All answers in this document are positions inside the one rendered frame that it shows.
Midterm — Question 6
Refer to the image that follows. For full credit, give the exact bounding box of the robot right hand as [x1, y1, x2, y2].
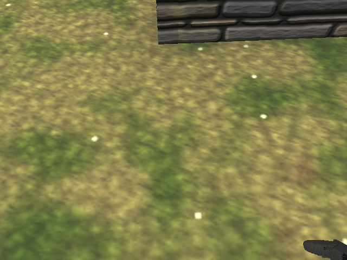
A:
[303, 239, 347, 260]

